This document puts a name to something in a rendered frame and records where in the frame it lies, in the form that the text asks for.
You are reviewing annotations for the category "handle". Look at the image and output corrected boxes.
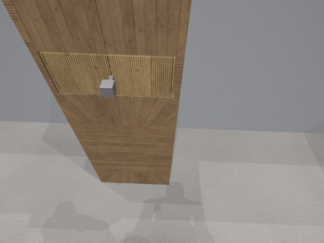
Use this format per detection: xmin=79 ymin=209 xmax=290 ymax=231
xmin=99 ymin=75 xmax=116 ymax=98

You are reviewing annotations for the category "cabinet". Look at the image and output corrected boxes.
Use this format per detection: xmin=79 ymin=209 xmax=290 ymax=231
xmin=2 ymin=0 xmax=191 ymax=185

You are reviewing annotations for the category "drawer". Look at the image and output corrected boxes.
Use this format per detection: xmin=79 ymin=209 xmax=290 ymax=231
xmin=39 ymin=52 xmax=176 ymax=97

